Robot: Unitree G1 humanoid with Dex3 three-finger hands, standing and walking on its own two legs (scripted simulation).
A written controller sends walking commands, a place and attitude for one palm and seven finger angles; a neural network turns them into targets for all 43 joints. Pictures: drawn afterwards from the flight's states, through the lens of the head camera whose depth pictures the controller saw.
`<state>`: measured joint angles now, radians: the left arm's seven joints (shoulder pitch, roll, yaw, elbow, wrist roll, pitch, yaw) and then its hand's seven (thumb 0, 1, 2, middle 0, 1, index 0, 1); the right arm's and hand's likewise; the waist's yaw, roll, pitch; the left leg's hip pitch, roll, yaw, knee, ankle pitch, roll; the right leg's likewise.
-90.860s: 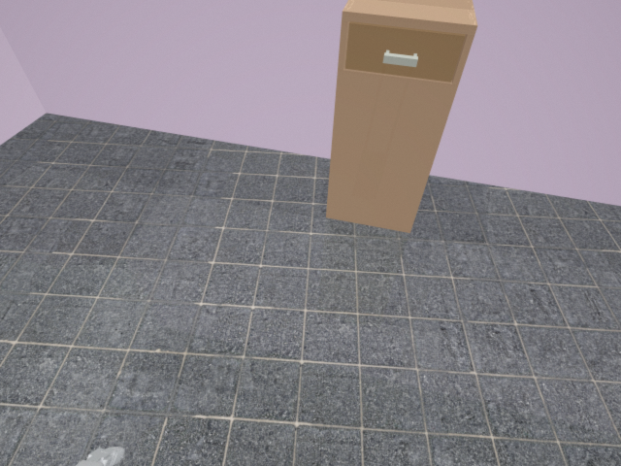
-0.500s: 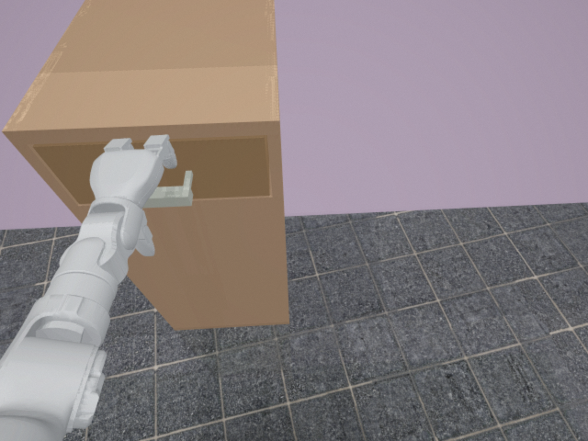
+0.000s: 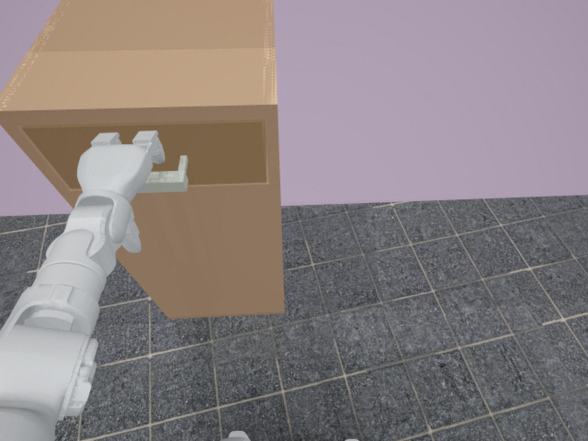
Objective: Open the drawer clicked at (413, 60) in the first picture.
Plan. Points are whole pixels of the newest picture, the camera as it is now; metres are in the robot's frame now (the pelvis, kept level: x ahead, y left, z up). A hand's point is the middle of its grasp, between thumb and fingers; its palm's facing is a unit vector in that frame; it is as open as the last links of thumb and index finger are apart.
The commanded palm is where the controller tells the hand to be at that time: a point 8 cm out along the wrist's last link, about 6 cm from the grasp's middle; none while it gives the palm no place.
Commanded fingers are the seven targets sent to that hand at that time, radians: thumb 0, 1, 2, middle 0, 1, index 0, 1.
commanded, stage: lower the fingers behind the handle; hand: left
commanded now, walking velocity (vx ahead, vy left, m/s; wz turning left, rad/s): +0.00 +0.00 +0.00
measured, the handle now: (154, 172) +0.51 +0.22 +0.04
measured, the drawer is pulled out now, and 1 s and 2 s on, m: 0.00 0.00 0.00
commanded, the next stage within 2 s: lift the fingers back up to retry in 0.60 s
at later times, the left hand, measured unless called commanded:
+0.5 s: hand (133, 191) +0.46 +0.24 +0.05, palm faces -0.03 +0.00 -1.00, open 13.8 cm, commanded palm +0.44 +0.23 +0.07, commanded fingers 0.00 -0.50 0.30 -0.30 -1.20 -0.30 -1.20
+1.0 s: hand (133, 189) +0.46 +0.24 +0.05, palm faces -0.03 -0.03 -1.00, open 13.8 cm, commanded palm +0.44 +0.23 +0.11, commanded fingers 0.00 -0.50 0.30 -0.30 -1.20 -0.30 -1.20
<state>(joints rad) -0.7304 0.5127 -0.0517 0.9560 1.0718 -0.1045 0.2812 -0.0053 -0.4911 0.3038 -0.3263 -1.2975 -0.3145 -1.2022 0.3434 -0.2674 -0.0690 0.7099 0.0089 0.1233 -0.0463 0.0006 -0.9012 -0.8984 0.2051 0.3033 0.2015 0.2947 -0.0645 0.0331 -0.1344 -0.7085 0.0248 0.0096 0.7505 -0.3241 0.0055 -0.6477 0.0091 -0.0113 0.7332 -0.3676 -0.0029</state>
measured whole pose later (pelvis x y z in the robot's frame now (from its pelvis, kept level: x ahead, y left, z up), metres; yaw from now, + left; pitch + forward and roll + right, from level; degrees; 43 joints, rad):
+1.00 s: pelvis -0.01 +0.01 +0.00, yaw -1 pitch +15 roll -1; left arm -0.73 0.49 -0.05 0.94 1.05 -0.05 0.25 -0.01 -0.49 0.30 -0.32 -1.26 -0.32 -1.20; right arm 0.34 -0.24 -0.05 0.69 0.01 0.12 -0.05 0.00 -0.90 -0.90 0.21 0.30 0.20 0.29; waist -0.08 0.04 -0.14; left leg -0.71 0.02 0.03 0.76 -0.33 0.02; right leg -0.64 0.01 0.01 0.73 -0.35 0.02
